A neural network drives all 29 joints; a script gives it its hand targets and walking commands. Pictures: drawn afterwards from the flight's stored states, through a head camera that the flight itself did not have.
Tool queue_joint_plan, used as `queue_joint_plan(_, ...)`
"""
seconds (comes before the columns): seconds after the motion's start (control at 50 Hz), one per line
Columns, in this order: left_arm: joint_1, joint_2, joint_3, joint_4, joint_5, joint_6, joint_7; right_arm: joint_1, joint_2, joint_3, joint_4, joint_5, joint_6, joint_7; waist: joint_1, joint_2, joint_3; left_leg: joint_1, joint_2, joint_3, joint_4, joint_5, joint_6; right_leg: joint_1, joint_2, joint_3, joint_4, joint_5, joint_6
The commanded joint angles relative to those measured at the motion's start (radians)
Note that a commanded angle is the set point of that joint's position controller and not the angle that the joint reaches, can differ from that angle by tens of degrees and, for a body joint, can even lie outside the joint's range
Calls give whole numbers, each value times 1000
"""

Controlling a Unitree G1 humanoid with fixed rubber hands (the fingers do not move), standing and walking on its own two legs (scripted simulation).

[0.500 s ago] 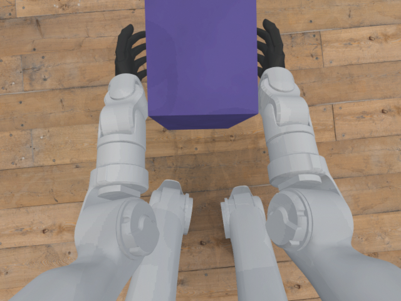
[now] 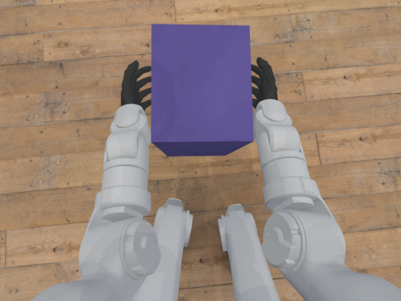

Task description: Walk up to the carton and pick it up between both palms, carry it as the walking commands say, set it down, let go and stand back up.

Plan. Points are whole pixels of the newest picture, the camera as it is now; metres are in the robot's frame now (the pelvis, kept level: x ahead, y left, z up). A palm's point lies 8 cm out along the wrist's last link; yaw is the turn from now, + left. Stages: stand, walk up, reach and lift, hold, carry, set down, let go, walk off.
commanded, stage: reach and lift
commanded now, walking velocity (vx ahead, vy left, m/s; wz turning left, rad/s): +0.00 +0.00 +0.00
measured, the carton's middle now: (198, 107) +0.49 +0.03 -0.14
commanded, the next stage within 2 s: none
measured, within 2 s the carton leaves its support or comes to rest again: neither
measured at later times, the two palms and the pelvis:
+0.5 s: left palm (120, 101) +0.45 +0.15 +0.00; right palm (278, 96) +0.47 -0.09 -0.01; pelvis +0.02 +0.00 +0.07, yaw +0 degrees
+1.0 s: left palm (101, 96) +0.43 +0.15 +0.07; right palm (298, 91) +0.45 -0.09 +0.06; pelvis +0.05 +0.00 +0.13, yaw +1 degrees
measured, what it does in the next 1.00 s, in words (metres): rises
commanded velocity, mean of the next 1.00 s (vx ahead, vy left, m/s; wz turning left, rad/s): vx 0.00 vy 0.00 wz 0.00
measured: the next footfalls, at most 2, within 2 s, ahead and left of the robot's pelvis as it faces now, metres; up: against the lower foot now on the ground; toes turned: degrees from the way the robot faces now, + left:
none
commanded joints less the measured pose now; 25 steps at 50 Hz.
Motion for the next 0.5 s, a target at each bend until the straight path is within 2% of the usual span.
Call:
queue_joint_plan(0.0,-718,-995,-615,84,-112,-15,-194,-572,1026,470,96,75,2,224,13,34,-969,685,-59,171,-164,264,3,452,54,-140,-204,276,-18)
queue_joint_plan(0.02,-689,-1009,-617,86,-115,-20,-192,-563,1046,503,90,77,2,225,7,-1,-992,699,-55,174,-161,303,9,470,53,-135,-208,308,-16)
queue_joint_plan(0.04,-673,-1004,-610,103,-110,-22,-194,-551,1035,497,70,87,-7,224,12,22,-987,702,-54,173,-172,308,10,465,56,-137,-217,314,-12)
queue_joint_plan(0.08,-658,-997,-624,88,-102,-27,-194,-503,1054,495,111,73,-7,225,19,17,-960,715,-59,164,-187,324,11,494,50,-129,-230,331,-12)
queue_joint_plan(0.1,-655,-1020,-624,80,-108,-31,-195,-518,1053,507,91,75,-11,225,21,7,-975,725,-58,164,-200,310,11,518,53,-135,-246,310,-11)
queue_joint_plan(0.18,-650,-1013,-672,39,-129,-42,-192,-475,1076,541,74,86,-16,218,8,-2,-1001,761,-55,166,-220,340,4,565,49,-128,-272,351,-9)
queue_joint_plan(0.2,-627,-1018,-669,52,-130,-41,-190,-482,1079,542,67,96,-18,217,18,16,-991,785,-53,163,-235,320,8,573,51,-132,-273,326,-9)
queue_joint_plan(0.26,-600,-1000,-632,82,-108,-34,-194,-454,1069,520,86,67,-15,218,21,4,-909,747,-55,163,-261,266,11,587,42,-113,-313,295,-13)
queue_joint_plan(0.28,-583,-1022,-630,90,-103,-35,-197,-447,1071,522,80,58,-14,217,14,10,-901,775,-55,163,-275,288,11,603,46,-117,-327,307,-14)
queue_joint_plan(0.3,-546,-1018,-625,83,-96,-40,-198,-417,1095,532,78,64,-13,218,18,-21,-912,781,-55,161,-284,311,16,618,41,-113,-344,329,-10)
queue_joint_plan(0.32,-551,-1002,-641,64,-97,-45,-200,-404,1092,536,77,72,-17,223,29,-2,-909,764,-56,157,-280,332,15,626,43,-97,-339,361,-10)
queue_joint_plan(0.34,-541,-1020,-638,67,-109,-49,-197,-415,1074,529,63,60,-26,217,3,-3,-924,794,-50,153,-288,333,7,625,40,-111,-340,351,-11)
queue_joint_plan(0.38,-547,-1018,-666,39,-109,-61,-200,-391,1092,549,66,61,-36,212,13,-14,-934,812,-52,143,-299,362,8,656,38,-100,-356,378,-8)
queue_joint_plan(0.42,-532,-1022,-700,15,-123,-66,-197,-378,1102,579,44,83,-43,213,22,6,-958,864,-49,142,-327,390,9,702,39,-93,-378,407,-7)
queue_joint_plan(0.48,-467,-1018,-651,70,-97,-55,-205,-329,1085,545,76,51,-31,211,1,-24,-846,848,-47,135,-364,312,15,685,33,-98,-430,325,-13)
